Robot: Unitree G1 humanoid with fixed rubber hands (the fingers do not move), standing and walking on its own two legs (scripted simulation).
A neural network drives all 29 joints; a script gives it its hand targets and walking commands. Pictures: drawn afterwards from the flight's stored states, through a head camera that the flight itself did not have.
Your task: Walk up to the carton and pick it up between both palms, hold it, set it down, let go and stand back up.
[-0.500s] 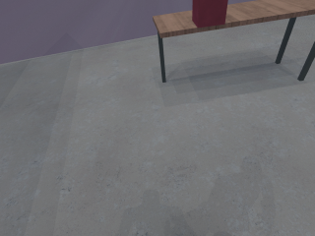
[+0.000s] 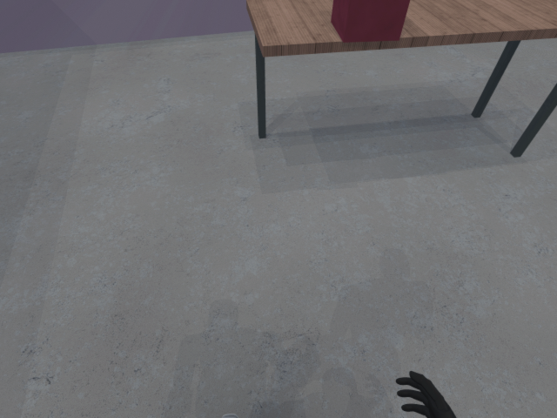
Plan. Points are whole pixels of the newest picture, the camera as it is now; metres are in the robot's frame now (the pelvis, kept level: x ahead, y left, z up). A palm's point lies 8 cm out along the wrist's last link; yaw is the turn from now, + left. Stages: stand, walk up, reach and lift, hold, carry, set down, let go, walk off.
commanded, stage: walk up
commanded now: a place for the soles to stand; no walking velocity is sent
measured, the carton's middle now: out of the picture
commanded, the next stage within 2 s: none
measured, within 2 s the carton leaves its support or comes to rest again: neither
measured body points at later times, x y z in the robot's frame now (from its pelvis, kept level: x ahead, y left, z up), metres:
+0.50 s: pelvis +0.26 -0.08 -0.01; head +0.29 -0.11 +0.44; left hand +0.41 +0.12 -0.12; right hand +0.22 -0.33 -0.16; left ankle +0.15 +0.08 -0.62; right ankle +0.35 -0.20 -0.70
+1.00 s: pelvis +0.49 -0.07 +0.01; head +0.47 -0.04 +0.46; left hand +0.57 +0.18 -0.13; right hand +0.50 -0.32 -0.10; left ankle +0.52 +0.06 -0.70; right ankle +0.45 -0.17 -0.64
